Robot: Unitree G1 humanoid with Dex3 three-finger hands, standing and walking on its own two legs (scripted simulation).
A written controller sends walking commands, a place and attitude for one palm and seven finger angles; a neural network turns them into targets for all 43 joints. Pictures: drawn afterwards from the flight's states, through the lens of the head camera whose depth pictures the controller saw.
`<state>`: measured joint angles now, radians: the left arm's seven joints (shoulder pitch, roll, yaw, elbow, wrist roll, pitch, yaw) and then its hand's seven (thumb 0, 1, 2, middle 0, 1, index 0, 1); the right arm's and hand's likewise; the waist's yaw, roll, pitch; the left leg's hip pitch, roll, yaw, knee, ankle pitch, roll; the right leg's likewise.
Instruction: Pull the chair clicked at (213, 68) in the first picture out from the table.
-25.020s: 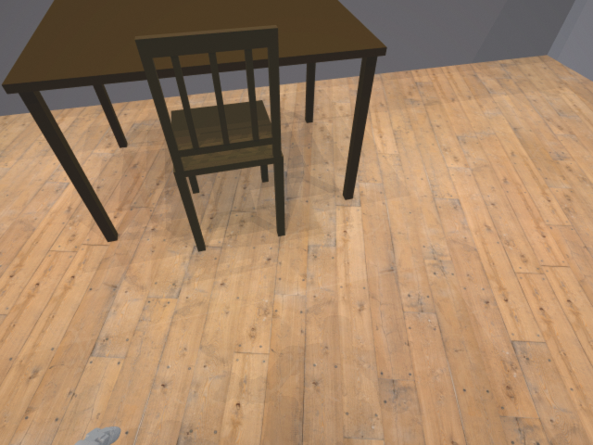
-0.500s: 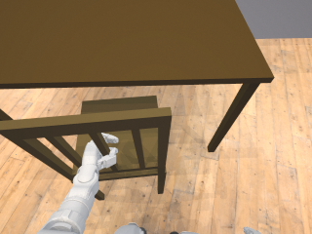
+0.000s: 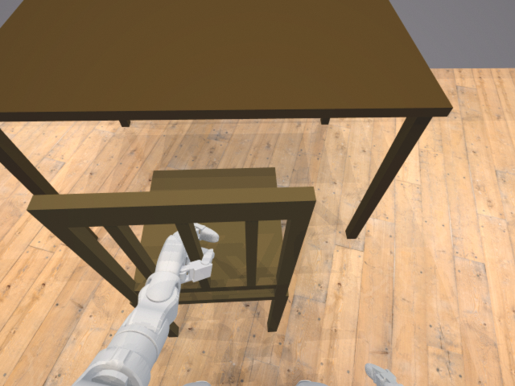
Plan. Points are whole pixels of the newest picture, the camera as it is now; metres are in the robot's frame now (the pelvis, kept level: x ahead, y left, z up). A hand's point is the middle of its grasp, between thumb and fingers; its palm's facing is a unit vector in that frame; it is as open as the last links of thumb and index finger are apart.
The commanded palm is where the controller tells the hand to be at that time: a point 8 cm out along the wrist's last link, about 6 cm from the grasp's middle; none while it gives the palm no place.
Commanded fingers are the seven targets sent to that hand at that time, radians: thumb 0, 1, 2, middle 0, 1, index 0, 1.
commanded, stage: step backward, pulling the chair out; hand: left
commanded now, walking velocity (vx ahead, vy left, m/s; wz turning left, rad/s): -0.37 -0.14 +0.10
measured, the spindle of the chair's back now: (196, 257) +0.34 +0.12 -0.08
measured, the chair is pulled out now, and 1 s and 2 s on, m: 0.21 0.43 0.63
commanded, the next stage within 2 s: stop walking, hand still on the chair in 1.40 s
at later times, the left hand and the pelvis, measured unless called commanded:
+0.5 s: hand (201, 322) +0.22 +0.10 -0.07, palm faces +0.00 -0.99 -0.15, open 5.2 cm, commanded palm +0.20 +0.15 -0.07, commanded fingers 0.00 0.90 0.90 -0.50 -1.45 -0.50 -1.45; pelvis -0.11 -0.04 +0.00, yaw +2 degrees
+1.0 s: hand out of the picture +0.11 +0.09 -0.06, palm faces +0.03 -0.99 -0.15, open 5.2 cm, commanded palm +0.09 +0.14 -0.07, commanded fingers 0.00 0.90 0.90 -0.50 -1.45 -0.50 -1.45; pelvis -0.22 -0.05 +0.00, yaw +4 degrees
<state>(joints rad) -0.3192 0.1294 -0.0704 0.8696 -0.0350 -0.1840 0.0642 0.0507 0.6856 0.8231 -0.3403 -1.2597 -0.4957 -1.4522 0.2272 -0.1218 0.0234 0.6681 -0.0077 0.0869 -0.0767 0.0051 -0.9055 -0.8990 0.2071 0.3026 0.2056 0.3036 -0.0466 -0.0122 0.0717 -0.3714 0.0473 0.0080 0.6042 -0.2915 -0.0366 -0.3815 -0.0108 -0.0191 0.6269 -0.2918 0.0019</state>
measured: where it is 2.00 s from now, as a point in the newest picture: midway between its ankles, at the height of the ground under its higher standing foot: outside the picture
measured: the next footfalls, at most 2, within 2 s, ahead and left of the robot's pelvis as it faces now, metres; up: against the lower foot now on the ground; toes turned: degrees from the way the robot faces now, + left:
right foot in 0.42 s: -0.04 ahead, -0.14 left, +0.00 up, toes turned +1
left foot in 0.74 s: -0.16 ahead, +0.10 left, +0.00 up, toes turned +4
